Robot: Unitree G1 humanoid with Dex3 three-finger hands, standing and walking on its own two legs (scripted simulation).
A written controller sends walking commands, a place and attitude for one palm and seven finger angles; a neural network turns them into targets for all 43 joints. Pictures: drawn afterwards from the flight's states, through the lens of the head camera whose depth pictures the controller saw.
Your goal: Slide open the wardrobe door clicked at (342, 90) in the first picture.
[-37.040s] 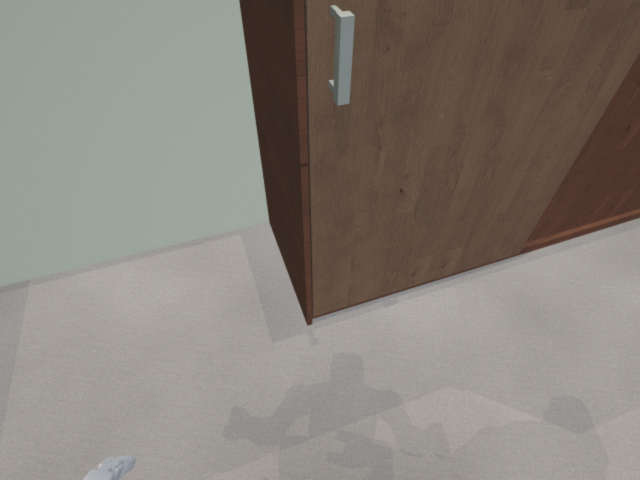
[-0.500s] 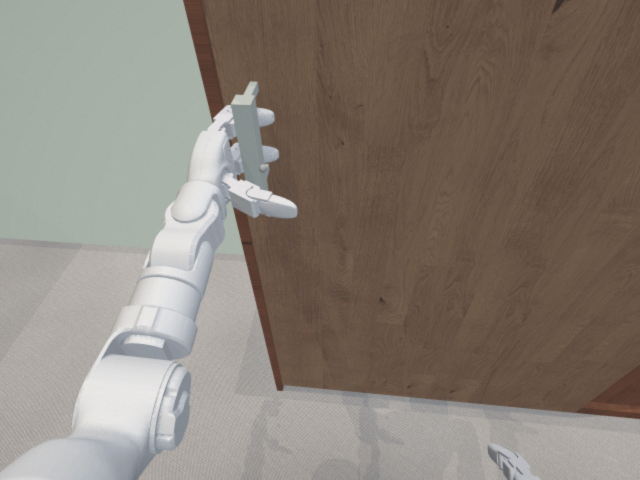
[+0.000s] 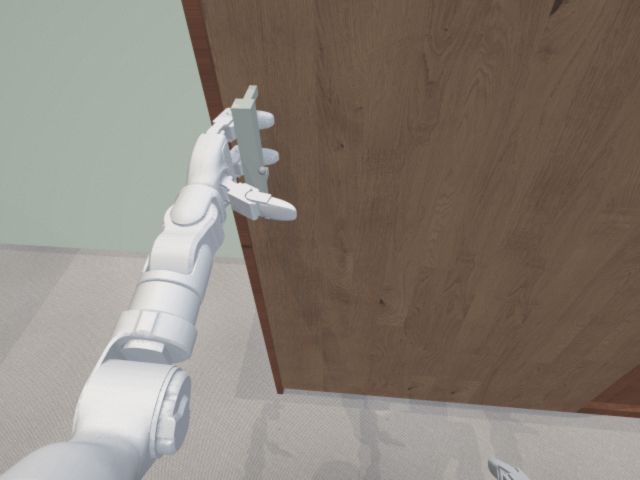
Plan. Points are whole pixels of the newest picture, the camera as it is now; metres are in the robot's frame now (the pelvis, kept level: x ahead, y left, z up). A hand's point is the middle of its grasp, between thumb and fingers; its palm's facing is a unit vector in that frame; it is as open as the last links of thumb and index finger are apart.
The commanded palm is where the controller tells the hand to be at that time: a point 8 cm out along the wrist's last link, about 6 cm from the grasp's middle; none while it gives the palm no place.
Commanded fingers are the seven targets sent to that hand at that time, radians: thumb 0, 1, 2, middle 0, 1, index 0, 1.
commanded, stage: grip the handle and tug to test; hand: left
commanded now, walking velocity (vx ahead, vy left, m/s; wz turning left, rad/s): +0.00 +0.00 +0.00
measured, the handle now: (255, 146) +0.49 +0.10 +0.18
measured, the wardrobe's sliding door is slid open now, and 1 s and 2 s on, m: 0.00 0.00 0.00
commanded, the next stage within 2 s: tug the door sideways, standing still in 1.38 s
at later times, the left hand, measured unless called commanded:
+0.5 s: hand (261, 170) +0.43 +0.09 +0.19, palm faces -0.07 -1.00 -0.01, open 8.2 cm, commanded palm +0.41 +0.13 +0.19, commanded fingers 0.00 0.81 0.86 -0.44 -1.39 -0.44 -1.39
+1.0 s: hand (261, 169) +0.43 +0.08 +0.19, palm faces -0.08 -1.00 +0.00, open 6.0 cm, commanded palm +0.40 +0.14 +0.19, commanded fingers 0.00 0.90 0.90 -0.45 -1.40 -0.45 -1.40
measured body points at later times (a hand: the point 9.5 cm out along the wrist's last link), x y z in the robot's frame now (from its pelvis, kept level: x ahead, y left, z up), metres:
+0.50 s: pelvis +0.00 +0.00 +0.00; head +0.00 -0.01 +0.45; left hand +0.43 +0.14 +0.19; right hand +0.12 -0.24 -0.11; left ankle +0.00 +0.12 -0.74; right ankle -0.03 -0.11 -0.74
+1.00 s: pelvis +0.01 +0.00 +0.00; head +0.01 -0.02 +0.45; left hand +0.43 +0.14 +0.19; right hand +0.13 -0.25 -0.11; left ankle +0.00 +0.12 -0.74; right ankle -0.03 -0.11 -0.74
